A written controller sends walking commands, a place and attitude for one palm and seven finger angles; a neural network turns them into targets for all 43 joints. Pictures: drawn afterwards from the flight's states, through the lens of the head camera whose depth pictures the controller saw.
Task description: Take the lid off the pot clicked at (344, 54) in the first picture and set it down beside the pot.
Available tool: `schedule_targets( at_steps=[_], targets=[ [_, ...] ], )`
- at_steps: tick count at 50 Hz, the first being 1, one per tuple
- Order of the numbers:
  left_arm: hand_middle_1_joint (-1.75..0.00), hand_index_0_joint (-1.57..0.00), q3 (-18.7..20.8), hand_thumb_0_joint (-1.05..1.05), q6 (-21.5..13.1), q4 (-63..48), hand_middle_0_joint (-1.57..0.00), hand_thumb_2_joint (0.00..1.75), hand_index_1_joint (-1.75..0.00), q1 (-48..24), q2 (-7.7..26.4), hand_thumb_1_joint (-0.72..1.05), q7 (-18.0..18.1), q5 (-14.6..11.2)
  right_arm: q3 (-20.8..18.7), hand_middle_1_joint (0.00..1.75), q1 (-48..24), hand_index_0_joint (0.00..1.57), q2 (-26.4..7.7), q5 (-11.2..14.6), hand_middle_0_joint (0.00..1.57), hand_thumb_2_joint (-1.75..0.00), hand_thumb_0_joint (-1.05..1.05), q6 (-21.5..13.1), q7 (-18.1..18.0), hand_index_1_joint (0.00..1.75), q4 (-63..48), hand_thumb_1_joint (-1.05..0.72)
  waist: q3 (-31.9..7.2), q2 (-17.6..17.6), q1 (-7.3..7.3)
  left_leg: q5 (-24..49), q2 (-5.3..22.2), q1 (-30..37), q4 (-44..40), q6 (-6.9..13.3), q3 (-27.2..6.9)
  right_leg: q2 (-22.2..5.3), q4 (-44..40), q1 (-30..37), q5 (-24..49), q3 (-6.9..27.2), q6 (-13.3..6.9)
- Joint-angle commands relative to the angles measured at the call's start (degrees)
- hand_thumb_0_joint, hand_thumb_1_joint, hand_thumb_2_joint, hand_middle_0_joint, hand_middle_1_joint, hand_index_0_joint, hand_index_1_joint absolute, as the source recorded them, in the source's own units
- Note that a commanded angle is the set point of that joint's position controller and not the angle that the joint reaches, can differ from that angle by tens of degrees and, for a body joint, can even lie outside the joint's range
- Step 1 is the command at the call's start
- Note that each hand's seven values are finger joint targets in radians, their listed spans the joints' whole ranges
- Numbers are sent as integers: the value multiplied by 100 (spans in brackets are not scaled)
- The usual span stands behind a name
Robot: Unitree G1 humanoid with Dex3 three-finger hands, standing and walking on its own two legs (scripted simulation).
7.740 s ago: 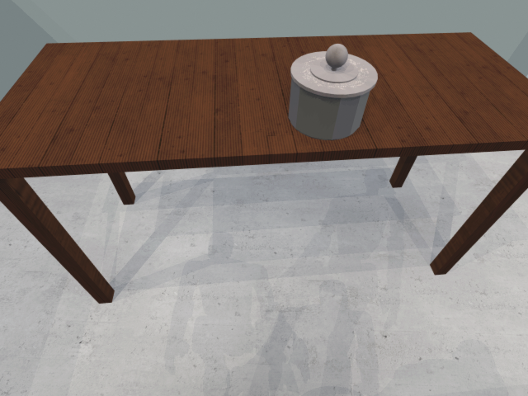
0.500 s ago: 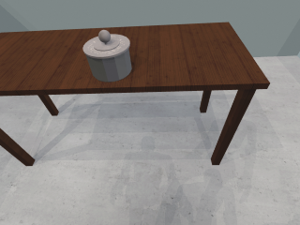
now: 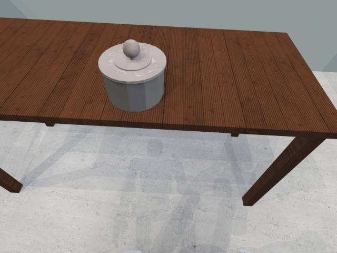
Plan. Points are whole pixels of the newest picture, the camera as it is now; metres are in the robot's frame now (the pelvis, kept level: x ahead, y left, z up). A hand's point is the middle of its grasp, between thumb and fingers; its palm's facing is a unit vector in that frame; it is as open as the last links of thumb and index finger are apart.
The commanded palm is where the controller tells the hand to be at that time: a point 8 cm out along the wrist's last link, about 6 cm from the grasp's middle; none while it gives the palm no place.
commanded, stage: take the last steps up to it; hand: left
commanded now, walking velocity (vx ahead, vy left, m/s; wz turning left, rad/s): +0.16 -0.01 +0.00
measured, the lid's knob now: (131, 48) +0.58 +0.17 +0.17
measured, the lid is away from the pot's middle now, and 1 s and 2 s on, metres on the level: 0.00 0.00 0.00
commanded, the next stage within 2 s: come to a stop and stand still in 0.04 s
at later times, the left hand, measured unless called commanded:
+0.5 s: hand (112, 230) +0.19 +0.17 -0.15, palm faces +0.02 -0.98 -0.22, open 7.4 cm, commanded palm none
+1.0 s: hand out of the picture +0.05 +0.23 -0.16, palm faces +0.00 -0.97 -0.25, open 7.4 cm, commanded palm none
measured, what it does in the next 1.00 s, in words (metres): steps on the spot: right foot, then left foot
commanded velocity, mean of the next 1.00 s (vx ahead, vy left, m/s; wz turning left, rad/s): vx -0.05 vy -0.03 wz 0.00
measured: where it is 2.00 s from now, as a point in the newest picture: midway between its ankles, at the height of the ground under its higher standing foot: outside the picture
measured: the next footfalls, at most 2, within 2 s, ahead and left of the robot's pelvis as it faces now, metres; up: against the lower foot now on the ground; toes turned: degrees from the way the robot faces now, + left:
right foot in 0.24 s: +0.17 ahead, -0.11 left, +0.00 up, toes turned -6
left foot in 0.62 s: +0.13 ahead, +0.15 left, +0.00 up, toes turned +0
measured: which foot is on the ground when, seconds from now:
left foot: down 0.00-0.30, up 0.32-0.60, down 0.62-1.00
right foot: up 0.00-0.22, down 0.24-0.62, up 0.64-0.98, down 1.00-1.00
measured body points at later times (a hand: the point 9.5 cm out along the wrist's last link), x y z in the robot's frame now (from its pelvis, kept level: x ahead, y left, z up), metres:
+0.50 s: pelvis +0.09 +0.00 +0.01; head +0.14 -0.01 +0.46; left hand +0.19 +0.22 -0.13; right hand +0.11 -0.23 -0.16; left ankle +0.05 +0.12 -0.68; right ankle +0.13 -0.11 -0.73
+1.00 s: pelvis +0.06 +0.03 +0.01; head +0.08 +0.03 +0.46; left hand +0.05 +0.28 -0.14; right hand +0.08 -0.20 -0.14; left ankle +0.09 +0.15 -0.73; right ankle +0.01 -0.09 -0.73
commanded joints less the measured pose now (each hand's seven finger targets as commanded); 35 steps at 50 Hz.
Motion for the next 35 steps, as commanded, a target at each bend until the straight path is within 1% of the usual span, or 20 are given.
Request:
schedule_targets(
  at_steps=[1,4,6,8,10,11,12,13,14,15,19,22,26,28,29,30,31,32,33,35],
  targets=[
    [-30,-20,39,0,-38,-505,-20,90,-30,204,81,90,-73,34,-117,30,740,20,-736,-8,20,-90,0,-34,-110,30,59,-90,-169,796,-70,695,1524,232,-2222,791,-1350,-219,-540,-565,555,123,79],
    [-30,-20,33,0,1,-686,-20,90,-30,-30,122,90,-99,45,-129,30,704,20,-813,-9,20,-90,0,-22,-98,30,-35,-90,-142,731,-71,601,1436,198,-2307,849,-1132,-151,-1495,-328,824,4,115],
    [-30,-20,21,0,-5,-810,-20,90,-30,-286,166,90,-105,56,-152,30,794,20,-912,-23,20,-90,0,18,-91,30,4,-90,-190,655,-159,384,1450,424,-2201,864,-1149,-56,-2061,-206,905,-85,130],
    [-30,-20,-1,0,-42,-897,-20,90,-30,-493,248,90,-86,45,-114,30,800,20,-888,-22,20,-90,0,59,-112,30,41,-90,-126,449,-176,948,1454,338,-1793,813,-1169,61,-2693,243,1089,-114,137],
    [-30,-20,-38,0,-89,-740,-20,90,-30,-183,302,90,-19,24,-28,30,692,20,-813,-1,20,-90,0,93,-150,30,107,-90,-370,204,19,1761,1061,400,-945,360,-807,153,-3825,1118,2067,-102,180],
    [-30,-20,-26,0,-146,-658,-20,90,-30,-30,578,90,32,23,13,30,783,20,-638,33,20,-90,0,97,-155,30,154,-90,-550,-165,12,1305,637,266,-516,7,-570,-210,-4111,1565,3610,510,92],
    [-30,-20,-33,0,-182,-638,-20,90,-30,-141,893,90,58,-4,39,30,1000,20,-535,80,20,-90,0,155,-145,30,198,-90,-610,-460,-188,203,352,96,-468,-247,-519,-905,-4055,1652,4911,1170,-297],
    [-30,-20,-24,0,-169,-669,-20,90,-30,-266,1077,90,68,-42,45,30,1123,20,-478,87,20,-90,0,231,-140,30,265,-90,-506,-388,-237,-274,194,163,-400,-354,-524,-1259,-4033,1507,5777,1273,-664],
    [-30,-20,2,0,-169,-647,-20,90,-30,-354,1168,90,106,-62,25,30,1218,20,-484,96,20,-90,0,315,-160,30,358,-90,-833,-880,-276,-607,192,350,-141,-428,-459,-1304,-4018,1622,6395,1327,-864],
    [-30,-20,3,0,-145,-677,-20,90,-30,-449,1151,90,144,-72,-13,30,1208,20,-580,109,20,-90,0,370,-178,30,374,-90,-954,-1104,-244,-1156,162,297,159,-459,-506,-1326,-4023,1765,6811,1261,-986],
    [-30,-20,166,0,-1,-711,-20,90,-30,-465,1258,90,252,-7,-115,30,900,20,-648,122,20,-90,0,488,-247,30,260,-90,-1112,-526,20,-1970,-22,-584,1624,-535,-771,-1634,-3840,2553,7851,1392,-1453],
    [-30,-20,250,0,102,-900,-20,90,-30,-809,1252,90,262,37,-169,30,743,20,-574,117,20,-90,0,592,-224,30,103,-90,-993,-565,-33,-1891,-40,-606,2127,-552,-971,-1545,-4048,2077,6816,1175,-1417],
    [-30,-20,268,0,171,-1131,-20,90,-30,-1251,1250,90,221,63,-183,30,1057,20,-513,109,20,-90,0,607,-159,30,47,-90,-973,-760,-289,-1193,-19,50,1055,-542,-825,-1253,-4088,1316,5104,889,-1088],
    [-30,-20,247,0,212,-1121,-20,90,-30,-1321,1217,90,188,19,-173,30,1382,20,-487,86,20,-90,0,547,-141,30,146,-90,-1051,-808,-436,-22,-109,887,-250,-508,-562,-887,-3860,856,3650,640,-657],
    [-30,-20,214,0,247,-1160,-20,90,-30,-1273,1060,90,160,-21,-182,30,1450,20,-614,69,20,-90,0,498,-133,30,137,-90,-886,-419,-482,399,56,1264,-816,-443,-671,-588,-3600,352,2508,524,-356],
    [-30,-20,154,0,299,-1227,-20,90,-30,-1128,721,90,131,-64,-236,30,1267,20,-1007,11,20,-90,0,427,-127,30,15,-90,-633,1033,-414,419,1054,1112,-1584,-97,-1958,66,-2962,-353,638,173,25],
    [-30,-20,102,0,325,-1285,-20,90,-30,-1115,548,90,134,-73,-247,30,944,20,-1332,-38,20,-90,0,428,-141,30,-223,-90,-289,1849,-396,-53,1922,150,-2257,430,-3017,481,-2174,-330,-494,117,213],
    [-30,-20,114,0,344,-1231,-20,90,-30,-1184,677,90,123,-33,-199,30,684,20,-1275,-65,20,-90,0,389,-177,30,-284,-90,-209,1476,-397,-697,1960,-295,-2480,686,-3249,401,-1604,-128,-370,534,172],
    [-30,-20,116,0,339,-1121,-20,90,-30,-1081,672,90,101,-24,-173,30,526,20,-1273,-83,20,-90,0,366,-200,30,-252,-90,-244,1314,-264,-899,1874,-134,-2440,744,-3218,438,-1331,-202,-275,649,143],
    [-30,-20,124,0,311,-866,-20,90,-30,-807,740,90,13,-5,-110,30,269,20,-1130,-59,20,-90,0,363,-225,30,-220,-90,-84,965,-158,-888,1570,24,-2312,655,-2598,405,-1111,-302,173,663,158]
  ],
)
